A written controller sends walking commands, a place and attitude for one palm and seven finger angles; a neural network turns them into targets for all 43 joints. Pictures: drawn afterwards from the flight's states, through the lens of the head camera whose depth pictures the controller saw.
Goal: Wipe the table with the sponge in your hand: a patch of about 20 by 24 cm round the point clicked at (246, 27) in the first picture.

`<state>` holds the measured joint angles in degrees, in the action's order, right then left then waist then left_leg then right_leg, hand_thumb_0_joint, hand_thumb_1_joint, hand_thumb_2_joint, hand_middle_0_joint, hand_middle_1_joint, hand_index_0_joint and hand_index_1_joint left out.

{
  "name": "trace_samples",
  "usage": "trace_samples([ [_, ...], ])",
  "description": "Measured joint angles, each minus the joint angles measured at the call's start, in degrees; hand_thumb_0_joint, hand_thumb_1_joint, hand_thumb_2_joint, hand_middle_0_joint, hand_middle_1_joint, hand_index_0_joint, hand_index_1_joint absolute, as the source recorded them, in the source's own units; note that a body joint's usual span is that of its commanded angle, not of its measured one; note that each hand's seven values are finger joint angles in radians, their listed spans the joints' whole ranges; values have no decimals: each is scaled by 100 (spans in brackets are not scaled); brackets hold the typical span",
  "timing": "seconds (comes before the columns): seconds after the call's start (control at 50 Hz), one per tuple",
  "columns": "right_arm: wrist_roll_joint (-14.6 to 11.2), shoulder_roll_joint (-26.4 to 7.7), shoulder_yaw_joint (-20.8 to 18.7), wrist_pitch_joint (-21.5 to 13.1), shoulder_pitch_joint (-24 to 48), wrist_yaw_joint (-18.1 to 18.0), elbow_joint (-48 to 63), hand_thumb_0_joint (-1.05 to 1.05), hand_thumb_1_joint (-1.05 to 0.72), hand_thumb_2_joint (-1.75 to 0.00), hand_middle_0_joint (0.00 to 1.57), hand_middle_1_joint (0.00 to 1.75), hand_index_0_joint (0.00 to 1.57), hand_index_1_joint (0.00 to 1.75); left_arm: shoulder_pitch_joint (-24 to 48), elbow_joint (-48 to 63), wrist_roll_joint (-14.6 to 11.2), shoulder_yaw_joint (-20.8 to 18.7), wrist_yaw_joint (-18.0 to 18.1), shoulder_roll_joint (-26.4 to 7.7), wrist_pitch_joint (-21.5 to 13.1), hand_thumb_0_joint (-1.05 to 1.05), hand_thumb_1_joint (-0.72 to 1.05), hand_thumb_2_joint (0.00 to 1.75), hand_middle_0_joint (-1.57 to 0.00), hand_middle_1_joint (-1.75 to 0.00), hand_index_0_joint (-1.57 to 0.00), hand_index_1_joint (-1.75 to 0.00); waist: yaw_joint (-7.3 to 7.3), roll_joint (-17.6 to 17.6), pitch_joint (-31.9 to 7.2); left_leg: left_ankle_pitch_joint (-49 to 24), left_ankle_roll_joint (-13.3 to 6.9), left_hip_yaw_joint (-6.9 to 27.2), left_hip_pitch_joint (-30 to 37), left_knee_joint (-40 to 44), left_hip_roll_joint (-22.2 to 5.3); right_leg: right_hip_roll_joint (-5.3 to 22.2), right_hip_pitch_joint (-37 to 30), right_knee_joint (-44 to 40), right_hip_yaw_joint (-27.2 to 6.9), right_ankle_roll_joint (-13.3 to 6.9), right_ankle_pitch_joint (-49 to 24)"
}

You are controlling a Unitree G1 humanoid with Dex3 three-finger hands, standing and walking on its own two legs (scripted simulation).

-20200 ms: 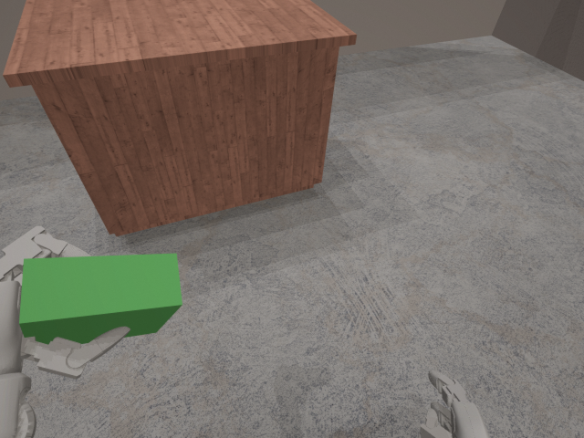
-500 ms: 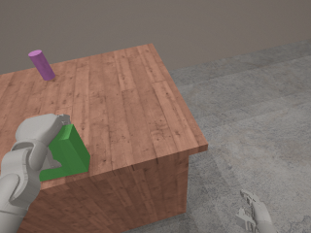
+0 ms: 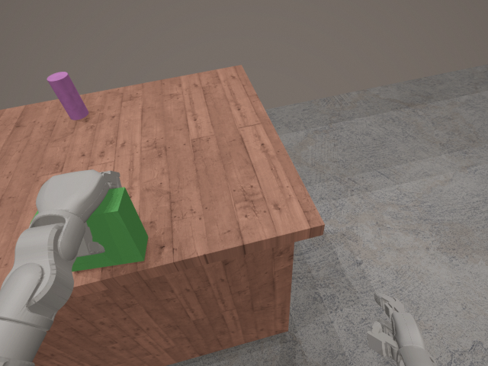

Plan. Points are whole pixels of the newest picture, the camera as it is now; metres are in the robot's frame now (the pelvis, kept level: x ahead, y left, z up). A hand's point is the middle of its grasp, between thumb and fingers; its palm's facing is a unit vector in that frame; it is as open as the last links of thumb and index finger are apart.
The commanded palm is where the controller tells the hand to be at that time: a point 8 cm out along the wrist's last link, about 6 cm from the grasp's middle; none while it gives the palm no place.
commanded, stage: move the sponge above the wiping area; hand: left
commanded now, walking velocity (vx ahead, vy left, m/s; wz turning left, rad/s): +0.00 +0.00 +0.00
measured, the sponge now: (101, 239) +0.27 +0.30 +0.07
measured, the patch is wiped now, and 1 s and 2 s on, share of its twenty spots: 0.05 0.05 0.15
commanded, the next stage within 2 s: lower the sponge onto the table in 0.62 s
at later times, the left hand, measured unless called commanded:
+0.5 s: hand (93, 208) +0.29 +0.29 +0.13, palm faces -0.01 -0.02 -1.00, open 9.7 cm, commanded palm +0.27 +0.32 +0.23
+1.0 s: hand (86, 200) +0.29 +0.29 +0.15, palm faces +0.08 -0.02 -1.00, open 9.7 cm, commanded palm +0.26 +0.32 +0.23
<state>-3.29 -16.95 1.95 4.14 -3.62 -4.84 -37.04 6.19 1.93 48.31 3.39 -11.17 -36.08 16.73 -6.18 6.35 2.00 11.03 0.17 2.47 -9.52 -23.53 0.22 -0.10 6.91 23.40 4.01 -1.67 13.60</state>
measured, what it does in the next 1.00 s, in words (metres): stands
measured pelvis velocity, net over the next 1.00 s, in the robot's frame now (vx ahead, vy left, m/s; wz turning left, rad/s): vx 0.01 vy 0.01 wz -0.02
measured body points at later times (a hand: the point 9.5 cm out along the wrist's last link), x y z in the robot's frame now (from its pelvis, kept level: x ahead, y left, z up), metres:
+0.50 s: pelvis +0.01 -0.01 +0.00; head +0.01 -0.04 +0.45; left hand +0.28 +0.29 +0.19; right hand +0.22 -0.23 -0.10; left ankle +0.02 +0.13 -0.74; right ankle -0.01 -0.10 -0.74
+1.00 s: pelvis +0.01 +0.01 +0.00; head +0.01 -0.03 +0.45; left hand +0.28 +0.29 +0.21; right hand +0.23 -0.21 -0.10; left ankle +0.02 +0.13 -0.74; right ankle -0.01 -0.10 -0.74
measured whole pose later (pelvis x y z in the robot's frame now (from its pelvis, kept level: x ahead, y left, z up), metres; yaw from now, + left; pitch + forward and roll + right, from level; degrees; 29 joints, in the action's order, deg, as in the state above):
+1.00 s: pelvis +0.01 +0.01 +0.00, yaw -1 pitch -3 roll +0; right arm -2.8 -15.2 1.5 5.1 -5.3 -3.1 -36.7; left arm 2.8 8.3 46.9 -0.5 -6.2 -37.7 12.0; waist -7.0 5.2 1.4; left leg 12.5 0.0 1.5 -8.3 -24.0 0.1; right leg -0.3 5.6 22.7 2.9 -1.4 14.1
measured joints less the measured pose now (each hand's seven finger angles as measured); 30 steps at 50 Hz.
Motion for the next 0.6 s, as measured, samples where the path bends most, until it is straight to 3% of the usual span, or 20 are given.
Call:
trace_samples([
  [0.06, 38, 107, -7, -92, -65, -22, -65, 2, -90, -90, 20, 30, 20, 30, 104, 172, -3, -127, 329, -132, -474, 0, -46, 102, -77, -135, -77, -135, -42, -105, 24, 23, 39, -23, 109, 27, -53, -53, -109, -64, -27, -42, -14],
  [0.1, 41, 159, -21, -73, -90, 36, -98, 2, -90, -90, 20, 30, 20, 30, 253, 137, -23, -256, 564, -186, -511, 0, -46, 102, -77, -135, -77, -135, -36, -122, -13, 30, 61, -39, 152, 51, -78, -78, -152, -107, -44, -56, -27],
  [0.2, -3, 136, 6, 115, -26, 206, -125, 2, -90, -90, 20, 30, 20, 30, 516, -252, -138, -635, 718, -239, 124, 0, -46, 102, -77, -136, -77, -136, 60, 4, -152, 17, 69, -116, 118, 102, -94, -90, -63, -102, -122, -50, -40],
  [0.26, -48, 52, 10, 221, -10, 248, -31, 2, -90, -90, 20, 30, 20, 30, 323, -316, -195, -713, 478, -257, 540, 0, -46, 102, -77, -136, -77, -136, 129, 119, -208, 18, 52, -149, 29, 87, -78, -71, 58, -35, -154, -28, -20],
  [0.32, -73, -47, -4, 272, -26, 233, 38, 2, -90, -90, 20, 30, 20, 30, 62, -319, -199, -555, 129, -214, 738, 0, -46, 102, -77, -136, -77, -136, 159, 186, -204, 38, 28, -132, -64, 23, -50, -43, 150, 52, -136, -8, 25],
  [0.36, -65, -84, -15, 241, -55, 191, 46, 2, -90, -90, 20, 30, 20, 30, -70, -287, -191, -427, -70, -160, 638, 0, -46, 102, -77, -136, -77, -136, 148, 172, -167, 59, 14, -104, -99, -27, -34, -28, 174, 106, -108, -4, 60],
  [0.42, -21, -59, -37, 130, -149, 82, 36, 2, -90, -90, 20, 30, 20, 30, -226, -62, -180, -311, -141, -105, 152, 0, -46, 102, -77, -136, -77, -136, 83, 68, -76, 88, 10, -50, -62, -70, -32, -30, 103, 113, -55, -18, 92],
  [0.5, 40, 80, -56, -30, -230, -7, -49, 2, -90, -90, 20, 30, 20, 30, -197, 179, -122, -330, 251, -183, -567, 0, -46, 102, -77, -135, -77, -135, -17, -95, -3, 134, 52, -12, 60, -86, -76, -79, -76, 21, -22, -55, 85],
  [0.54, 27, 129, -53, -48, -203, 13, -103, 2, -90, -90, 20, 30, 20, 30, 3, 82, -84, -381, 491, -251, -628, 0, -46, 102, -77, -135, -78, -135, -54, -128, 12, 141, 73, -22, 107, -75, -101, -104, -132, -28, -34, -72, 64],
  [0.6, 14, 148, -46, -3, -102, 88, -184, 2, -90, -90, 20, 30, 20, 30, 427, -322, -67, -492, 745, -296, -375, 0, -46, 102, -78, -135, -78, -135, -42, -96, -19, 119, 81, -38, 115, -32, -108, -111, -139, -85, -51, -68, 24],
])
